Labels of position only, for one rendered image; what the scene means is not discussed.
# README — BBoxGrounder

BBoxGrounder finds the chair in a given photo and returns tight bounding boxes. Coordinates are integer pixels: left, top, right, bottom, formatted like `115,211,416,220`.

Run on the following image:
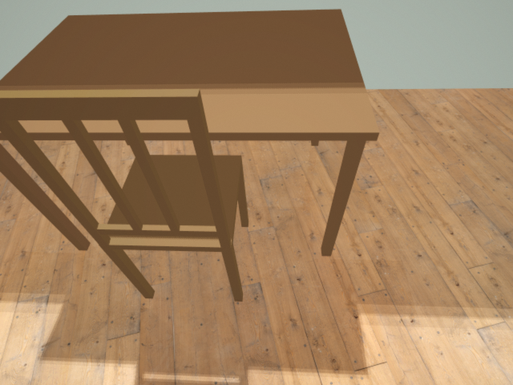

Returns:
0,89,248,302

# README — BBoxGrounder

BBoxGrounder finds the table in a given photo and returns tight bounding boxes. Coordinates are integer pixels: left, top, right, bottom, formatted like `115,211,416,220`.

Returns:
0,9,380,257

